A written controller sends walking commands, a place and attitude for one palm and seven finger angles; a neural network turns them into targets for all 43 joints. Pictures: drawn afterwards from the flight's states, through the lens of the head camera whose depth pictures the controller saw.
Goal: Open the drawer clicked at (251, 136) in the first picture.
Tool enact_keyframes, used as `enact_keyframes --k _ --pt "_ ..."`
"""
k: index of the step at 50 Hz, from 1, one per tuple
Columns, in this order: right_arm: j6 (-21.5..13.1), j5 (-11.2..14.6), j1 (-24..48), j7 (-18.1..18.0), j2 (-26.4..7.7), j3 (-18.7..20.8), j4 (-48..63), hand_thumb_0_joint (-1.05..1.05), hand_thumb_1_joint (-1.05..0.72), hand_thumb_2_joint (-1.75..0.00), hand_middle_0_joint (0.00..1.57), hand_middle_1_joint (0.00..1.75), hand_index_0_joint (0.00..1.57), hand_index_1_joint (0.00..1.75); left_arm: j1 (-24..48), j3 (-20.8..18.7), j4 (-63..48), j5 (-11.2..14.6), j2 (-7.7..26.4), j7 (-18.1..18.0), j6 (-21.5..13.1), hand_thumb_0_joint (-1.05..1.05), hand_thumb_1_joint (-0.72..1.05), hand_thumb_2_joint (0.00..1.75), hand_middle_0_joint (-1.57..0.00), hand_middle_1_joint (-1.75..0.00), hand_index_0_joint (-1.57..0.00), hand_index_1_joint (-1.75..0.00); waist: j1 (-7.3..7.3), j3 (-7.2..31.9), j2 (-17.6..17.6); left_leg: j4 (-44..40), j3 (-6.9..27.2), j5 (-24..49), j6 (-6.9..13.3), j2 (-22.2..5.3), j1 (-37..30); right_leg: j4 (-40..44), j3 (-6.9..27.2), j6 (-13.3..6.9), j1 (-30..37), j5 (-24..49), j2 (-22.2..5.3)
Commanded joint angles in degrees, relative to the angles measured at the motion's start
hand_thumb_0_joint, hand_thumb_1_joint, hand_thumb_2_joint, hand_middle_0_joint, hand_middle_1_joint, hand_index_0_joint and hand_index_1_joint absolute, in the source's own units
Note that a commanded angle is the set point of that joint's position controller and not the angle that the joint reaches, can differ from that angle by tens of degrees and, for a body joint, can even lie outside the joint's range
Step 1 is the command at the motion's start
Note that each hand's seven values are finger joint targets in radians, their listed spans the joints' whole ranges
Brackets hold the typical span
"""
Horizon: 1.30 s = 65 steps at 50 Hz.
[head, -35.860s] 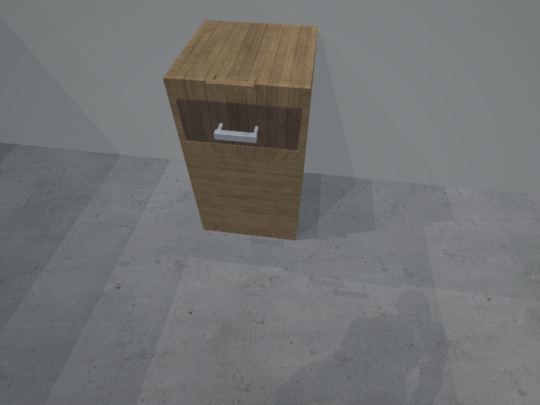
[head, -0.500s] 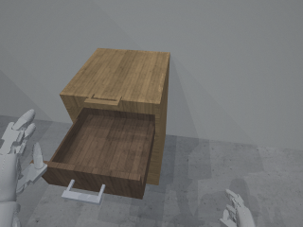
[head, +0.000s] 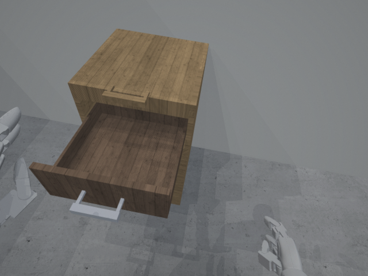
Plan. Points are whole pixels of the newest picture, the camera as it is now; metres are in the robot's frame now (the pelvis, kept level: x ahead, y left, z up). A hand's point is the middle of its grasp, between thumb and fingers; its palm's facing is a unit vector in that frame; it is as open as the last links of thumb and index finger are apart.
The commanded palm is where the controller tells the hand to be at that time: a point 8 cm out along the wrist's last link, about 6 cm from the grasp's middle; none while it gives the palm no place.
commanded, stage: step back with the hand held close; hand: left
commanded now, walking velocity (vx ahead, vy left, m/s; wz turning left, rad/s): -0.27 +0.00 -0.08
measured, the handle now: (98, 205) +0.31 +0.26 -0.15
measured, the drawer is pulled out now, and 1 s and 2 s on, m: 0.29 0.29 0.29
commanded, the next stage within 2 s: stop stepping back and stand still in 0.82 s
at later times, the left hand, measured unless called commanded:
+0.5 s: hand (26, 229) +0.14 +0.23 +0.17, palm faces +0.33 -0.83 -0.45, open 7.4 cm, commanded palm +0.07 +0.28 +0.18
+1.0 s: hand out of the picture +0.04 +0.19 +0.19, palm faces +0.30 -0.85 -0.44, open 7.4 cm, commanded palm -0.01 +0.24 +0.18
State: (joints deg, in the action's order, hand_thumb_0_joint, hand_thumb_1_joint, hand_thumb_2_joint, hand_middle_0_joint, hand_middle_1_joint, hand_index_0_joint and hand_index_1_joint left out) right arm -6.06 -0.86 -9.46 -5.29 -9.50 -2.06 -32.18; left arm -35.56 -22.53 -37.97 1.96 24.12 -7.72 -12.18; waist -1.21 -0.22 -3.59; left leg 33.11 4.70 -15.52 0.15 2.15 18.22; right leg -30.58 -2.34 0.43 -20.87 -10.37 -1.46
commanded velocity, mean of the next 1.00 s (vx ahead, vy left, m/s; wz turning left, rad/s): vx -0.30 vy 0.01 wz -0.07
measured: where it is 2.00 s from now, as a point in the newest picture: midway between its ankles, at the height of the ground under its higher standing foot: outside the picture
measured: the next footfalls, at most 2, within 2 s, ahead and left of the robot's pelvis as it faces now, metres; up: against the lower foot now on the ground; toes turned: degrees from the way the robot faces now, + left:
right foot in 0.36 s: +0.01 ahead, -0.12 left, +0.00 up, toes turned +3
right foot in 0.86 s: -0.17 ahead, -0.11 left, +0.00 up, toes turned -3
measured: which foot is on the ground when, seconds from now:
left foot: down 0.00-0.86, up 0.88-1.00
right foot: down 0.00-0.24, up 0.26-0.34, down 0.36-0.58, up 0.60-0.84, down 0.86-1.00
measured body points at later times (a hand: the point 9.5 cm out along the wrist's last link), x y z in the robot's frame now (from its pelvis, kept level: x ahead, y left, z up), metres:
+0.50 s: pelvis -0.06 +0.00 +0.00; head -0.02 +0.02 +0.45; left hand +0.12 +0.27 +0.19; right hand +0.12 -0.24 -0.08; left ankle +0.02 +0.12 -0.73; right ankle -0.03 -0.12 -0.73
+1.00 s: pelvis -0.15 -0.03 +0.01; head -0.13 -0.01 +0.46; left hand +0.02 +0.24 +0.21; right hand +0.01 -0.25 -0.07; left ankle -0.16 +0.09 -0.65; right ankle -0.21 -0.11 -0.73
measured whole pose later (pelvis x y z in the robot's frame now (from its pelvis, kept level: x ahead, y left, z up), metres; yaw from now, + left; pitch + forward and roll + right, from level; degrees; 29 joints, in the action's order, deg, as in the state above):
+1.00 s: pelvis -0.15 -0.03 +0.01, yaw -3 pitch +5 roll +2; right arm -5.6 0.4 -9.9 -2.8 -9.1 -1.8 -38.6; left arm -36.0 -21.2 -38.1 2.4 23.5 -6.6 -13.3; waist -1.8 2.5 -5.9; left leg 62.4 -0.7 -24.3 -2.1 3.1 33.8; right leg -25.7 -0.9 -3.3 -12.8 -17.6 0.1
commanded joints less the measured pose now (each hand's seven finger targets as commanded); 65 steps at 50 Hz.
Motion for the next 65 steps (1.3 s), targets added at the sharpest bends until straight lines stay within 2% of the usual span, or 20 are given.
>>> enact_keyframes --k 1,6,12,16,20,22,26,29,31,35,40,42,44,45,47,50,54,56,59,65 --pt "-2.68 0.49 4.68 -0.08 -9.93 4.12 7.57 0.0 -0.9 -0.9 0.2 0.3 0.2 0.3 2.24 -3.99 -5.61 -0.23 5.16 -1.18 -3.64 0.0 0.9 0.9 -0.2 -0.3 -0.2 -0.3 1.48 3.2 3.59 -7.52 1.8 -9.07 1.9 -4.77 16.05 6.28 7.81 -1.64 12.59 -3.37 -3.48" --pt "-1.24 0.59 4.38 0.1 -8.99 3.87 5.86 0.0 -0.9 -0.9 0.2 0.3 0.2 0.3 3.96 -2.27 -6.15 0.12 5.47 -2.02 -3.53 0.0 0.9 0.9 -0.2 -0.3 -0.2 -0.3 1.99 4.67 -3.4 6.14 -4.15 -7.87 0.34 -0.54 0.84 19.17 11.16 -5.17 -5.32 -21.73 -10.97" --pt "-1.74 0.11 6.24 -1.21 -9.86 4.08 9.13 0.0 -0.9 -0.9 0.2 0.3 0.2 0.3 2.27 -5.1 -15.22 -1.65 7.88 -2.76 -3.66 0.0 0.9 0.9 -0.2 -0.3 -0.2 -0.3 1.49 4.84 18.14 -22.65 12.04 -17.46 5.09 -13.58 24.02 -8.1 0.72 0.59 17.24 -10.13 4.39" --pt "-3.28 -0.35 3.76 -0.35 -9.86 4.96 8.59 0.0 -0.9 -0.9 0.2 0.3 0.2 0.3 -2.84 -5.95 -13.44 -1.39 6.79 -2.66 -3.74 0.0 0.9 0.9 -0.2 -0.3 -0.2 -0.3 1.47 7.43 13.24 -11.34 6.59 -4.24 4.72 -11.33 19.81 -4.53 3.73 -0.43 16.77 -1.81 3.1" --pt "-3.35 -0.18 3.64 0.23 -9.22 4.75 5.53 0.0 -0.9 -0.9 0.2 0.3 0.2 0.3 0.09 -6.62 -10.58 0.22 8.29 -2.03 -5.36 0.0 0.9 0.9 -0.2 -0.3 -0.2 -0.3 2.42 7.2 4.46 -0.66 -0.1 8.52 0.18 -4.63 6.54 7.74 12.13 -4.59 5.49 13.97 -6.38" --pt "-3.92 1.34 3.56 0.32 -9.23 5.95 4.49 0.0 -0.9 -0.9 0.2 0.3 0.2 0.3 0.25 -5.18 -9.83 0.68 8.07 -1.99 -4.85 0.0 0.9 0.9 -0.2 -0.3 -0.2 -0.3 2.36 14.7 -0.75 5.56 -3.02 12.28 -1.18 -2.12 -1.55 7.81 13.35 -6.11 6.3 22.03 -9.52" --pt "-2.71 1.79 6.71 0.09 -8.3 5.55 4.83 0.0 -0.9 -0.9 0.2 0.3 0.2 0.3 -1.52 -5.91 -9.26 1.07 8.22 -1.5 -4.12 0.0 0.9 0.9 -0.2 -0.3 -0.2 -0.3 1.37 8.54 -0.29 -2.04 -2.53 6.78 0.09 -3.4 -3.33 9.76 8.54 -4.04 -1.65 2.14 -6.37" --pt "-2.51 0.78 7.89 -0.27 -9.33 5.06 6.72 0.0 -0.9 -0.9 0.2 0.3 0.2 0.3 -2.24 -6.23 -11.86 1.29 8.71 -0.93 -4.22 0.0 0.9 0.9 -0.2 -0.3 -0.2 -0.3 1.03 8.42 13.64 -17.29 10.57 12.29 4.42 -14.83 5.15 -7.58 1.16 0.17 5.39 -7.79 5.34" --pt "-4.07 -2.07 5.98 -0.89 -9.08 5.3 5.67 0.0 -0.9 -0.9 0.2 0.3 0.2 0.3 -1.54 -5.17 -13.05 0.7 6.82 -1.56 -4.5 0.0 0.9 0.9 -0.2 -0.3 -0.2 -0.3 1.6 8.84 15.76 -21.6 15.32 7.66 8.37 -20.65 9.03 -24.2 4.33 -0.59 4.49 -21.9 7.32" --pt "-5.76 -0.8 3.88 0.56 -8.97 5.19 3.57 0.0 -0.9 -0.9 0.2 0.3 0.2 0.3 -3.15 -3.29 -12.46 1.01 5.11 -2.19 -2.73 0.0 0.9 0.9 -0.2 -0.3 -0.2 -0.3 1.02 12.35 15.19 -14.8 5.5 16.65 7.55 -17.12 -4.34 -22.97 3.71 0.08 -2.11 -19.08 5.54" --pt "-5.55 -0.06 6.74 1.85 -9.1 3.78 4.39 0.0 -0.9 -0.9 0.2 0.3 0.2 0.3 1.77 -4.88 -15.34 2.12 8.04 -0.87 -2.15 0.0 0.9 0.9 -0.2 -0.3 -0.2 -0.3 -0.02 8.98 14.83 -18.14 5.45 -2.64 5.43 -16.01 3.35 -1.91 1.04 -1.53 9.8 -16.33 4.15" --pt "-4.92 0.31 7.11 2.01 -9.2 3.94 4.5 0.0 -0.9 -0.9 0.2 0.3 0.2 0.3 2.66 -6.82 -15.68 1.74 10.37 -0.32 -2.54 0.0 0.9 0.9 -0.2 -0.3 -0.2 -0.3 -0.21 7.61 11.19 -12.32 1.12 -7.69 2.35 -11.3 5.7 10.79 1.69 -2.57 12.24 -7.48 1.62" --pt "-4.2 1.4 7.41 2.28 -7.7 4.07 4.54 0.0 -0.9 -0.9 0.2 0.3 0.2 0.3 4.04 -8.15 -14.57 1.73 12.68 -0.1 -4.14 0.0 0.9 0.9 -0.2 -0.3 -0.2 -0.3 -0.69 6.79 -7.76 18.12 -7.47 -8.83 -2.96 -0.05 3.63 24.39 23.23 -9.81 -1.22 -6.8 -17.43" --pt "-4.49 2.03 7.24 2.2 -8.4 5.06 3.45 0.0 -0.9 -0.9 0.2 0.3 0.2 0.3 5.06 -7.12 -11.55 1.63 11.52 -0.53 -4.49 0.0 0.9 0.9 -0.2 -0.3 -0.2 -0.3 -1.22 4.71 -10.62 36.54 -4.43 -13.21 -2.73 2.73 9.73 24.77 26.8 -11.89 -5.54 -1.01 -23.33" --pt "-4.31 1.52 7.67 1.77 -7.09 4.39 3.41 0.0 -0.9 -0.9 0.2 0.3 0.2 0.3 0.2 -6.62 -7.13 1.01 8.21 -0.1 -3.22 0.0 0.9 0.9 -0.2 -0.3 -0.2 -0.3 0.26 5.75 -6.44 42.61 -1.32 -14.36 -2.14 1.09 16.4 15.19 16.69 -12.39 2.64 19.57 -19.0" --pt "-1.33 1.23 8.18 0.0 -4.93 1.29 5.41 0.0 -0.9 -0.9 0.2 0.3 0.2 0.3 -2.93 -5.1 -4.52 -0.5 6.51 -1.55 -3.29 0.0 0.9 0.9 -0.2 -0.3 -0.2 -0.3 2.03 7.57 0.41 15.99 -5.73 -10.61 -0.68 -2.53 12.62 6.69 6.0 -8.8 15.45 35.03 -12.07" --pt "-2.28 1.65 3.58 -0.55 -8.36 2.97 6.24 0.0 -0.9 -0.9 0.2 0.3 0.2 0.3 -2.55 -3.2 -7.48 -0.28 5.75 -2.23 -2.45 0.0 0.9 0.9 -0.2 -0.3 -0.2 -0.3 3.12 11.35 -0.23 -15.53 -8.63 11.81 1.05 -3.55 -4.1 0.22 4.6 -2.83 20.38 30.68 -7.62" --pt "-2.99 2.11 2.73 -0.12 -10.74 4.68 7.4 0.0 -0.9 -0.9 0.2 0.3 0.2 0.3 -2.19 -3.85 -12.89 -0.15 7.74 -2.45 -2.56 0.0 0.9 0.9 -0.2 -0.3 -0.2 -0.3 1.61 12.32 6.34 -10.38 -0.51 32.48 3.98 -12.81 -12.05 -0.18 3.67 0.18 13.01 13.37 -4.28" --pt "-3.11 1.87 3.19 0.53 -8.99 4.21 6.94 0.0 -0.9 -0.9 0.2 0.3 0.2 0.3 -5.96 -7.24 -14.63 -0.1 10.37 -2.5 -2.21 0.0 0.9 0.9 -0.2 -0.3 -0.2 -0.3 2.4 12.35 10.45 -6.24 -0.7 38.08 2.95 -10.8 -11.78 0.2 1.68 -1.33 12.84 15.66 -2.36" --pt "-3.24 2.0 3.52 1.19 -9.22 3.91 5.89 0.0 -0.9 -0.9 0.2 0.3 0.2 0.3 -6.56 -6.84 -12.13 0.98 8.26 -2.35 -3.02 0.0 0.9 0.9 -0.2 -0.3 -0.2 -0.3 2.66 5.21 6.59 -10.09 -0.87 2.22 2.58 -8.62 1.52 6.83 5.34 -1.5 14.15 -0.11 -2.8"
